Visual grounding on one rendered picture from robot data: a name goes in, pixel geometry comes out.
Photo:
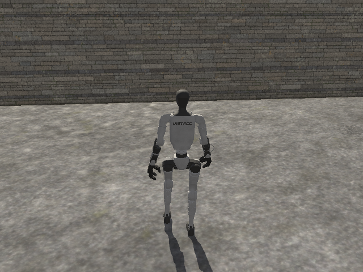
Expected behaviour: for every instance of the left robot forearm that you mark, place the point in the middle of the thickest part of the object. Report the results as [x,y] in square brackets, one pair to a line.
[155,153]

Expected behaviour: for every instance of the robot left upper arm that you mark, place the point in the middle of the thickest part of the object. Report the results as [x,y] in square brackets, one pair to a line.
[162,128]

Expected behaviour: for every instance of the robot right upper arm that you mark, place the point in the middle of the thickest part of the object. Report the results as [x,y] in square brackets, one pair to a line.
[199,119]

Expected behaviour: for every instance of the robot right hand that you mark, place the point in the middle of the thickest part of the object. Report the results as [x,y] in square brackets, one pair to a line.
[202,159]

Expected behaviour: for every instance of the robot left hand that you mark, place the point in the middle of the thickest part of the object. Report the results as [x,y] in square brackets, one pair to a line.
[150,171]

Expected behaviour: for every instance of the robot head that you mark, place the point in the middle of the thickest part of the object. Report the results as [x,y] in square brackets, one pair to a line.
[182,98]

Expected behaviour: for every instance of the robot right foot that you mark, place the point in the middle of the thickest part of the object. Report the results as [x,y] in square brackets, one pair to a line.
[190,230]

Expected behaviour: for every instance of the right robot forearm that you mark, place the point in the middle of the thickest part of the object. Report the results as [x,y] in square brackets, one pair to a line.
[206,149]

